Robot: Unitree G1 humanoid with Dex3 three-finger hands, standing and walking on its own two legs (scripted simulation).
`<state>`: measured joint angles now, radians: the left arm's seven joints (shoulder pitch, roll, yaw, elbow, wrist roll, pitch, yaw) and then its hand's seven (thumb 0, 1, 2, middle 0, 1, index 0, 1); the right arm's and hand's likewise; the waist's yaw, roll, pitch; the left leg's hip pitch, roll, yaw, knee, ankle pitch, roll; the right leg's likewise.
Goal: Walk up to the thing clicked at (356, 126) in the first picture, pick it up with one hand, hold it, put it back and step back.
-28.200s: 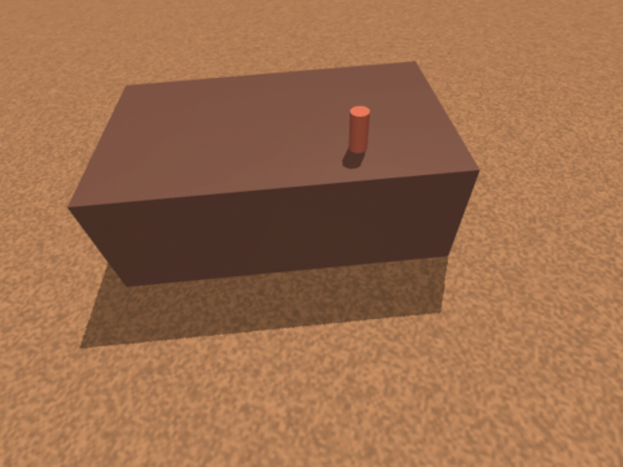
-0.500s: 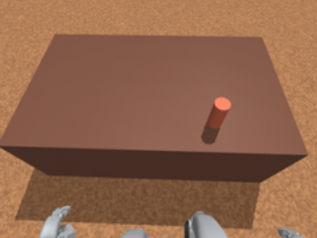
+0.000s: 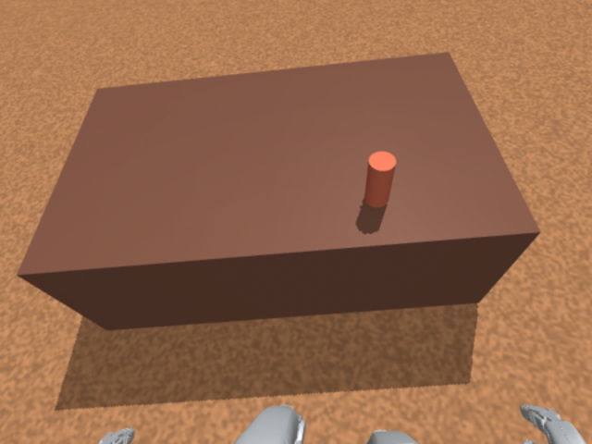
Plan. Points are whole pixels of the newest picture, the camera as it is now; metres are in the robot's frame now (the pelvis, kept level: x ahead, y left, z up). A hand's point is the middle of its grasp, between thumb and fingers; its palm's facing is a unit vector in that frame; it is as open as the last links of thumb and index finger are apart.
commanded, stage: step back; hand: right
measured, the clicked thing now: (379, 180) +0.71 -0.15 -0.24
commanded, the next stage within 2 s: none
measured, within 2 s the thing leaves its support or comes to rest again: neither
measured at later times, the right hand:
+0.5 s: hand out of the picture -0.03 -0.25 -0.13, palm faces -0.05 +0.90 -0.42, open 7.4 cm
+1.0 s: hand out of the picture -0.24 -0.28 -0.16, palm faces -0.13 +0.91 -0.40, open 7.4 cm
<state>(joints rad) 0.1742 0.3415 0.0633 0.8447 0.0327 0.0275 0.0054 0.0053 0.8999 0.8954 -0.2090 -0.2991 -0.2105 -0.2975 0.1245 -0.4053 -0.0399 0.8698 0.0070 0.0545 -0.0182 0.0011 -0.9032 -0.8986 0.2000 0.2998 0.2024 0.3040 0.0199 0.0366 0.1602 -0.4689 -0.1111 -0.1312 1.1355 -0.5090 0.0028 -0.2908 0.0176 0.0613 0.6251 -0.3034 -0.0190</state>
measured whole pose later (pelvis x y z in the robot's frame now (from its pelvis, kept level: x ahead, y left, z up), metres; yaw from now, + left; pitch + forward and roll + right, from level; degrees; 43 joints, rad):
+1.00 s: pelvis -0.33 -0.01 -0.01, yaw +4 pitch -3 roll +2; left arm 0.10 0.39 0.06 0.78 0.02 0.06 0.02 0.00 0.90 0.90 -0.21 -0.30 -0.21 -0.30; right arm 0.19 -0.38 -0.04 0.90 -0.03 0.05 -0.01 0.00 -0.90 -0.90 0.20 0.30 0.20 0.30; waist 0.02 -0.05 0.19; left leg -0.25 -0.07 0.00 0.66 -0.36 0.02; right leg -0.42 -0.08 -0.01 0.76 -0.30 -0.01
